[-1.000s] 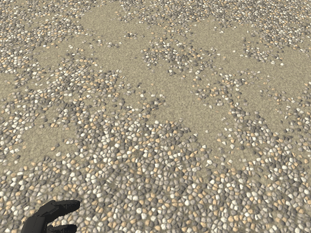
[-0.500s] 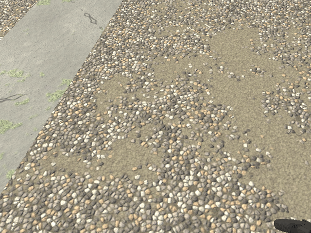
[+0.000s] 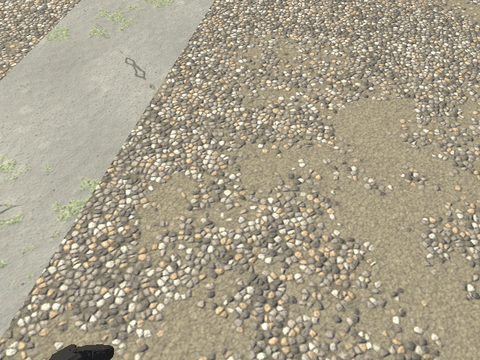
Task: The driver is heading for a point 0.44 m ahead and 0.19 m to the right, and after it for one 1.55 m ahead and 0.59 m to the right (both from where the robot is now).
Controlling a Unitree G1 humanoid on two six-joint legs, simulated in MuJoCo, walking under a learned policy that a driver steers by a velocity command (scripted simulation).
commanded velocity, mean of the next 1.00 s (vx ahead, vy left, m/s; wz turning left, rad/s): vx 0.32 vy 0.00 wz -0.44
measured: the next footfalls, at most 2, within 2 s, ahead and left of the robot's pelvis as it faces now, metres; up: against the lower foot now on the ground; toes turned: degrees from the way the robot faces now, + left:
right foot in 0.12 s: +0.25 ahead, -0.14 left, +0.00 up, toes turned -3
left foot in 0.60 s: +0.53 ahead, +0.02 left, +0.00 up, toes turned -22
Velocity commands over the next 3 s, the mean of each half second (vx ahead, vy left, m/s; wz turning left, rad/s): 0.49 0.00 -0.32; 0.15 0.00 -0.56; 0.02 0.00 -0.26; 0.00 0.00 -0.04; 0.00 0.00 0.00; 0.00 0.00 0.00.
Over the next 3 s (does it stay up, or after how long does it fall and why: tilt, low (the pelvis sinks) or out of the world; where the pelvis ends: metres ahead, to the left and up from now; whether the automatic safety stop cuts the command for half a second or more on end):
stays up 0.41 -0.07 0.00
